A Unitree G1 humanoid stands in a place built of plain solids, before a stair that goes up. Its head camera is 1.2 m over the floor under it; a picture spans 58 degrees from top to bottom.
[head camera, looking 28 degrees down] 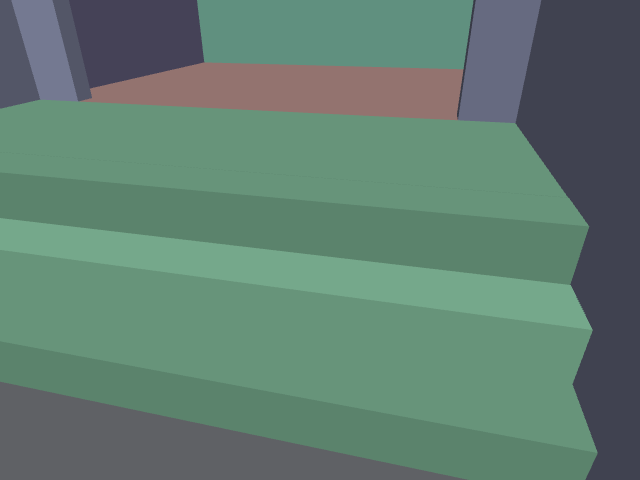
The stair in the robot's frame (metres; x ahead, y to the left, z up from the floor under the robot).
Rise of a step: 0.21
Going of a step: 0.23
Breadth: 3.26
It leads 13 degrees to the right of straight ahead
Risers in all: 3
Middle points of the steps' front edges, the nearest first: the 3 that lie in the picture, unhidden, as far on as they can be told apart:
1.08 0.87 0.21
1.31 0.82 0.42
1.54 0.77 0.63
